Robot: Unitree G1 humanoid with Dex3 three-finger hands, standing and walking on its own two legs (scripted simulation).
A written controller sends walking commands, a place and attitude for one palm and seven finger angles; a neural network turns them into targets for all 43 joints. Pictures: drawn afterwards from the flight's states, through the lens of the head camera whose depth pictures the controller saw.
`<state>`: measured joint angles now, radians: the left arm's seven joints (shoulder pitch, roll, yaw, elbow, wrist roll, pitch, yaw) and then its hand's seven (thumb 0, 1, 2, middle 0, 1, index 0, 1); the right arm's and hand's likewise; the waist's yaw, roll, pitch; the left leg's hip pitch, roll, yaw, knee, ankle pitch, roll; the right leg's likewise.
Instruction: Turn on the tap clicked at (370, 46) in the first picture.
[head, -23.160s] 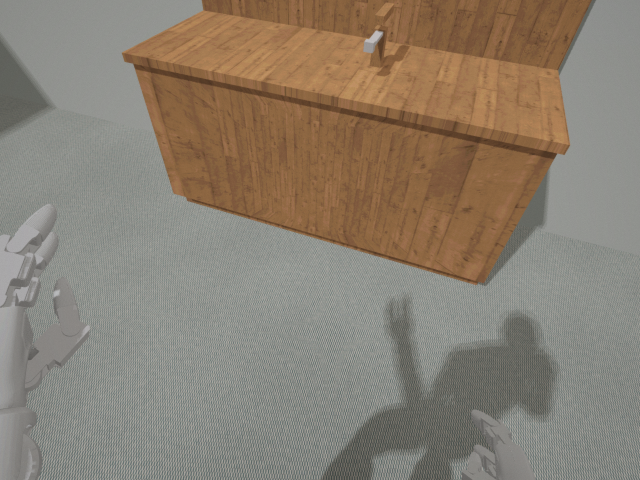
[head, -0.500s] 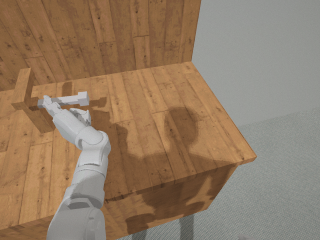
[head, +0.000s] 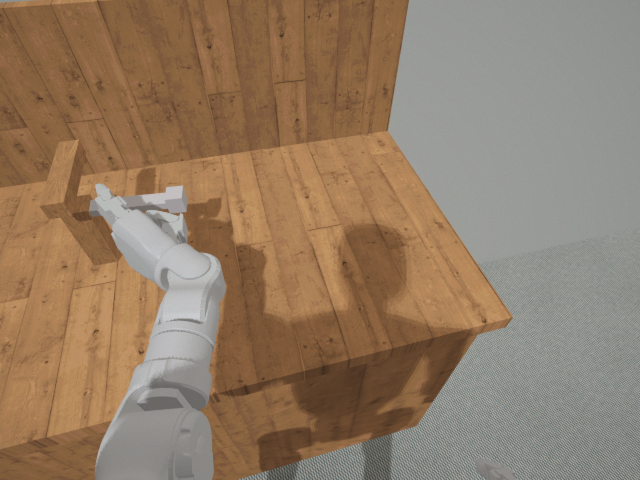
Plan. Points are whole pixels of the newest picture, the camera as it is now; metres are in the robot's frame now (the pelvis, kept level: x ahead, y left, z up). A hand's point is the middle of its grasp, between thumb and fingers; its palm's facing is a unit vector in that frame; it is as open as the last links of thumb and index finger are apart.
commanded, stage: lift the hand up off the lever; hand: left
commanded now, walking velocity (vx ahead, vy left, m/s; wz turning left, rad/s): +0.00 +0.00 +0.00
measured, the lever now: (176, 199) +0.48 +0.23 +0.08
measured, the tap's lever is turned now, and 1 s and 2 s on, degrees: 84 84 84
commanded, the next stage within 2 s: draw the hand back beside the body in 1.42 s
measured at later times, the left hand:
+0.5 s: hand (178, 219) +0.40 +0.20 +0.12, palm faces +0.80 -0.60 -0.07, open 7.8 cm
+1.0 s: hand (172, 212) +0.39 +0.20 +0.15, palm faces +0.78 -0.62 -0.05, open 7.8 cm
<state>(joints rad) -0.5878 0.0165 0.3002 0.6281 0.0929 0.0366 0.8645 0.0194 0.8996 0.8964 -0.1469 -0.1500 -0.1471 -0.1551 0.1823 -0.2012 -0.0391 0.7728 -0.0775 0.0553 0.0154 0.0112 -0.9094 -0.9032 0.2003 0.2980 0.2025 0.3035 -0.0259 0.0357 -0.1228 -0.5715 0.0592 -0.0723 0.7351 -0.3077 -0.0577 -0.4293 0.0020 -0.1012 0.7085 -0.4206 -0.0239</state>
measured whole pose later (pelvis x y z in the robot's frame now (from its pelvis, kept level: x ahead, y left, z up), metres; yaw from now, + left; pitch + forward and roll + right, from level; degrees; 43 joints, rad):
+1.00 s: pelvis +0.00 +0.00 +0.01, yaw +0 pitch +3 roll -1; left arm -0.49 -0.03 0.22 0.41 0.04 0.20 0.82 0.02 0.90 0.90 -0.15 -0.15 -0.15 -0.16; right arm 0.12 -0.19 -0.03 0.78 -0.05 0.04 -0.01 0.01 -0.91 -0.90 0.20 0.30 0.20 0.30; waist 0.03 0.04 -0.10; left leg -0.39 0.05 -0.05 0.60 -0.26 -0.06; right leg -0.26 0.00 -0.09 0.59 -0.38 -0.02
